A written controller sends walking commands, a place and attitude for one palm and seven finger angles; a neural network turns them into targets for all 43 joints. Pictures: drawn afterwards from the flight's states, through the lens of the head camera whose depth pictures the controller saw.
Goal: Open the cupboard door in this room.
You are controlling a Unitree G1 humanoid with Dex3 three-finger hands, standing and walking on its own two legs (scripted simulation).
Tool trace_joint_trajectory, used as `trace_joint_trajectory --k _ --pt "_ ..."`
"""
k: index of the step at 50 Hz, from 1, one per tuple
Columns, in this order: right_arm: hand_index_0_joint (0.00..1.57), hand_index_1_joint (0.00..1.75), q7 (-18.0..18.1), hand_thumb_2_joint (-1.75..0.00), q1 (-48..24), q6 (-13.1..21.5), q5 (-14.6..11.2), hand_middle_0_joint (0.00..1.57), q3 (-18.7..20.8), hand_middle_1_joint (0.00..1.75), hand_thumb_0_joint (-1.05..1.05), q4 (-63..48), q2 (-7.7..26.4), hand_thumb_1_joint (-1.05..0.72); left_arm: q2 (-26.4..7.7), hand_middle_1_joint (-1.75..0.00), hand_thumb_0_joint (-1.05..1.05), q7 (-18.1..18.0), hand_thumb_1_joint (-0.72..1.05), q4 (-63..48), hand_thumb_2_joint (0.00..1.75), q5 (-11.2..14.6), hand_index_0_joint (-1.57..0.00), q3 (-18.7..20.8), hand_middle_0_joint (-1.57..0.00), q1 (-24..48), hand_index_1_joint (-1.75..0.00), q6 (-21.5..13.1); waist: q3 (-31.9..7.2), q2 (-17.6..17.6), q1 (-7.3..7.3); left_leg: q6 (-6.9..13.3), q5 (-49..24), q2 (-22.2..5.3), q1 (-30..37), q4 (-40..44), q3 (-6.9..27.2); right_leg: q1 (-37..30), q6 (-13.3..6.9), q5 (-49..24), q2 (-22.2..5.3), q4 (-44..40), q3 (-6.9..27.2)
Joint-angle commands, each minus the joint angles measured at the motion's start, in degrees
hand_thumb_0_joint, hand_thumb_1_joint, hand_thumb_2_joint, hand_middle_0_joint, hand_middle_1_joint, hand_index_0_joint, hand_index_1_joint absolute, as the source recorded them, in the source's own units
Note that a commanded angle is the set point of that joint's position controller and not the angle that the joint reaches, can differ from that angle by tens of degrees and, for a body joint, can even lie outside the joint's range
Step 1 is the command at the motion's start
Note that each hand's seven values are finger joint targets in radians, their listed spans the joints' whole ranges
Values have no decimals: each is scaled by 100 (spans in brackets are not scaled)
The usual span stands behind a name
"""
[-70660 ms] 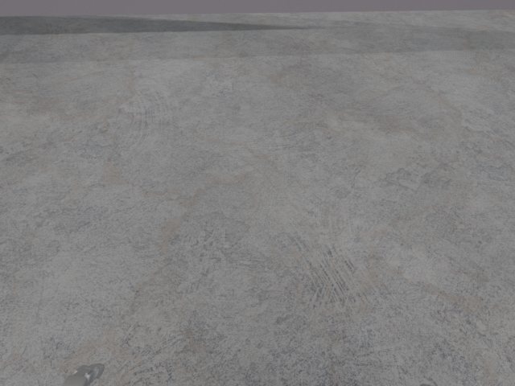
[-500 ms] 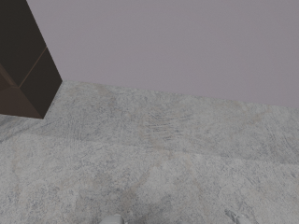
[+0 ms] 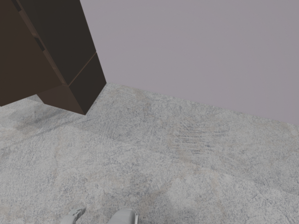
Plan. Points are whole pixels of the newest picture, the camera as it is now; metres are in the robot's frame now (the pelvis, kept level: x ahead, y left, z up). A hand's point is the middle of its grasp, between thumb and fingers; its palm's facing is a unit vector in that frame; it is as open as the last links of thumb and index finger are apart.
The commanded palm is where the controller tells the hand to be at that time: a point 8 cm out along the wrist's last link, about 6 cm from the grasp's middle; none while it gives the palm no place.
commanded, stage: turn to face it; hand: left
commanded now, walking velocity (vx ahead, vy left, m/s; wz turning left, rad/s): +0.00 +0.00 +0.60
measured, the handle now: out of the picture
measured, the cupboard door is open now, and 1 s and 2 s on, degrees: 47 47 47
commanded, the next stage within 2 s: take the last steps up to it in 0.74 s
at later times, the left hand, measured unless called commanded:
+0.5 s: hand out of the picture +0.05 +0.26 -0.16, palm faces +0.30 -0.92 -0.26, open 7.4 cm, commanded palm none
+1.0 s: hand out of the picture +0.00 +0.17 -0.16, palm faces +0.49 -0.84 -0.23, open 7.3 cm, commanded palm none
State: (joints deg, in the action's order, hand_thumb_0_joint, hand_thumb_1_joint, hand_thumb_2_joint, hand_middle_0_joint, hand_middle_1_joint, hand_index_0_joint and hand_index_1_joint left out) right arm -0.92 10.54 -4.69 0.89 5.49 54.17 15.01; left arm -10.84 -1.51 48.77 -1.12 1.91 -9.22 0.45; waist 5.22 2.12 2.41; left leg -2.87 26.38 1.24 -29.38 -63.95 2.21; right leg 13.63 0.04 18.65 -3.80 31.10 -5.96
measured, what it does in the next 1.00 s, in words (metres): steps on the spot, turning left: left foot, then right foot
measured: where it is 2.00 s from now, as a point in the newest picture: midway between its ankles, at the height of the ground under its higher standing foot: (119, 203)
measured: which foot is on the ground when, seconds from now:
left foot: up 0.00-0.22, down 0.24-0.66, up 0.68-1.00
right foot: down 0.00-0.24, up 0.26-0.64, down 0.66-1.00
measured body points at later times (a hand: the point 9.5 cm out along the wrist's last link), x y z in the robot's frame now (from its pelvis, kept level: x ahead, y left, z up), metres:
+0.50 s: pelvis +0.03 +0.02 +0.00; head +0.07 +0.05 +0.45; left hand +0.03 +0.30 -0.14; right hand +0.19 -0.20 -0.13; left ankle +0.01 +0.12 -0.73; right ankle +0.05 -0.14 -0.67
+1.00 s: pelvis +0.07 -0.01 +0.01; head +0.10 +0.00 +0.45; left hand -0.02 +0.21 -0.14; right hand +0.25 -0.20 -0.14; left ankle +0.00 +0.10 -0.69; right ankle +0.07 -0.12 -0.73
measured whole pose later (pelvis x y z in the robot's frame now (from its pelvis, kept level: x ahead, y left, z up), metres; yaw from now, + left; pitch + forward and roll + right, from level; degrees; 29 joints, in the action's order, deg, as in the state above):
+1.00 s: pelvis +0.07 -0.01 +0.01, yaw +27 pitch +0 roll +2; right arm -1.0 8.2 -3.7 0.8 3.6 57.1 12.3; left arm -10.5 -1.1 55.1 -1.6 2.5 -16.0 -1.5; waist 4.6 -1.5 -1.3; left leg -2.6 25.4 -0.5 -21.7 -47.4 -2.2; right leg 8.3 -0.4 18.1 -4.8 26.4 -9.6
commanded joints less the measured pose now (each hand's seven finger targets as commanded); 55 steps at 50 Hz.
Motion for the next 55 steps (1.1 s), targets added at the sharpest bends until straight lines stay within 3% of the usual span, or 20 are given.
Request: trace_joint_trajectory --k 1,7,10,11,12,13,14,18,28,31,32,33,34,35,39,44,50,52,54,55 --pt "20 30 -59 -90 -421 159 -17 20 -33 30 0 -584 226 -90 -1031 -30 0 -56 90 -288 90 3 -20 286 -20 -331 -30 -131 -624 -1442 -284 -127 -128 -265 -368 277 -342 -1138 -586 -3956 -1417 -866 420" --pt "20 30 -98 -90 -769 231 -39 20 -124 30 0 -701 83 -90 -1312 -30 0 -30 90 -91 90 -57 -20 406 -20 -740 -30 -102 -754 -1377 -510 9 -137 -141 384 2129 -812 -1402 -549 -4283 -1653 -378 131" --pt "20 30 -66 -90 -150 289 -3 20 -67 30 0 -591 358 -90 -1358 -30 0 16 90 -125 90 20 -20 440 -20 -501 -30 -76 -922 -1072 -83 165 -1307 -44 1690 3510 -847 -653 -181 -3600 -1542 506 -267" --pt "20 30 -41 -90 294 337 35 20 43 30 0 -489 763 -90 -1185 -30 0 51 90 -212 90 64 -20 407 -20 -462 -30 -50 -1268 -122 165 443 -2415 -617 2785 3873 -100 291 127 -2429 -1246 1518 -494" --pt "20 30 -3 -90 772 370 56 20 230 30 0 -447 1414 -90 -736 -30 0 95 90 -454 90 96 -20 261 -20 -245 -30 -37 -1473 1649 421 1269 -4545 -2287 3520 4091 2144 1904 541 1619 -366 2955 -469" --pt "20 30 68 -90 1003 321 14 20 233 30 0 -332 1544 -90 -812 -30 0 50 90 -567 90 52 -20 244 -20 70 -30 51 -1606 1161 470 1740 -5032 -2609 3391 4073 2286 2125 435 2026 -327 3535 322" --pt "20 30 109 -90 802 335 36 20 187 30 0 -384 1434 -90 -877 -30 0 35 90 -575 90 30 -20 270 -20 198 -30 79 -1335 672 384 1736 -4075 -2456 3008 4200 2007 2176 392 1703 -408 3718 491" --pt "20 30 222 -90 -110 406 57 20 -2 30 0 -600 887 -90 -817 -30 0 117 90 -183 90 -7 -20 316 -20 -64 -30 142 -683 725 -107 1218 -3004 -1523 1911 4450 1249 1916 435 507 -293 3648 638" --pt "20 30 187 -90 9 366 81 20 16 30 0 -483 875 -90 -642 -30 0 116 90 -205 90 34 -20 218 -20 -41 -30 97 -855 837 -120 1227 -3133 -1268 1789 4212 1351 786 387 541 209 1350 311" --pt "20 30 185 -90 -138 351 21 20 4 30 0 -485 761 -90 -703 -30 0 80 90 -49 90 63 -20 248 -20 -529 -30 2 -968 588 -395 949 -3173 -1028 1292 3671 1277 -417 328 -572 273 -217 283" --pt "20 30 153 -90 -131 365 -26 20 -12 30 0 -503 577 -90 -958 -30 0 48 90 13 90 29 -20 299 -20 -751 -30 -79 -1102 -39 -494 644 -2452 -691 788 3224 1010 -1189 223 -1102 -171 -883 751" --pt "20 30 125 -90 -82 384 -71 20 -76 30 0 -583 187 -90 -1456 -30 0 -1 90 84 90 -50 -20 406 -20 -944 -30 -144 -1162 -1572 -547 205 -584 140 -173 2007 67 -1809 -301 -2063 -1619 -1216 2277" --pt "20 30 127 -90 -158 320 -52 20 -54 30 0 -639 308 -90 -1613 -30 0 -1 90 62 90 -32 -20 376 -20 -947 -30 -146 -1005 -1745 -572 148 1031 142 -63 768 89 -981 -897 -2523 -2434 -1391 2665" --pt "20 30 98 -90 -152 288 -10 20 -54 30 0 -561 286 -90 -1409 -30 0 -5 90 9 90 -16 -20 313 -20 -719 -30 -142 -730 -1217 -467 176 709 9 -112 152 249 -642 -1013 -2385 -2128 -1351 2229" --pt "20 30 71 -90 -146 199 -13 20 -75 30 0 -256 172 -90 -871 -30 0 -36 90 25 90 27 -20 215 -20 -450 -30 -181 -489 -1333 -249 -3 -144 -173 -281 -284 -8 -861 -689 -4111 -1311 -986 900" --pt "20 30 29 -90 -409 258 -21 20 -188 30 0 -197 -88 -90 -949 -30 0 -35 90 286 90 -20 -20 271 -20 -1009 -30 -232 -711 -1084 -505 -19 -162 -115 58 1246 -414 -1515 -686 -4031 -1374 -982 777" --pt "20 30 -61 -90 -748 363 -1 20 -203 30 0 -347 -16 -90 -1143 -30 0 46 90 592 90 -67 -20 397 -20 -1194 -30 -288 -374 -1208 -629 130 -27 -278 208 2146 -502 -1309 -889 -1731 -1934 -1383 1133" --pt "20 30 -85 -90 -581 400 8 20 -211 30 0 -304 -30 -90 -1168 -30 0 84 90 629 90 -69 -20 413 -20 -1047 -30 -271 -264 -1081 -482 184 -284 -203 879 2785 -672 -737 -729 -945 -1845 -1316 929" --pt "20 30 -40 -90 175 470 27 20 -194 30 0 -70 91 -90 -1148 -30 0 129 90 600 90 -25 -20 418 -20 -678 -30 -229 -346 -742 -54 304 -866 2 2322 3811 -873 240 -405 -354 -1442 -694 373" --pt "20 30 19 -90 798 515 50 20 -86 30 0 93 518 -90 -941 -30 0 180 90 501 90 17 -20 382 -20 -538 -30 -201 -572 236 255 628 -440 -564 3270 4285 31 1115 -114 14 -911 575 -121"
